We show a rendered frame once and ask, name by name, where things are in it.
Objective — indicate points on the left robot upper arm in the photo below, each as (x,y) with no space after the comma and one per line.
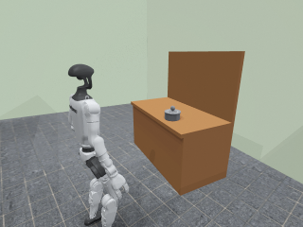
(70,121)

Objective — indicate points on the lid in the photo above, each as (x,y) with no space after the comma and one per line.
(169,111)

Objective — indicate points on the robot right shin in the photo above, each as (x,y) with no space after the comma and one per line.
(108,214)

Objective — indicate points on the right robot forearm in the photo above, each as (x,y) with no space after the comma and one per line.
(103,157)

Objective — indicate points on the pot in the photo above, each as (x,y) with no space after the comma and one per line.
(172,117)

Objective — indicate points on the table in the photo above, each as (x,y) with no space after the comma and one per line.
(193,151)

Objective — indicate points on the right robot hand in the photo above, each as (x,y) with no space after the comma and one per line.
(116,182)

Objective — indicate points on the right robot upper arm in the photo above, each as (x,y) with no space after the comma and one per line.
(92,112)

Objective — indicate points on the robot left shin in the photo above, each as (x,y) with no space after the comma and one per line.
(94,200)

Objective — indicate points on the robot shin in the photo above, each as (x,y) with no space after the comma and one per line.
(108,214)
(94,200)

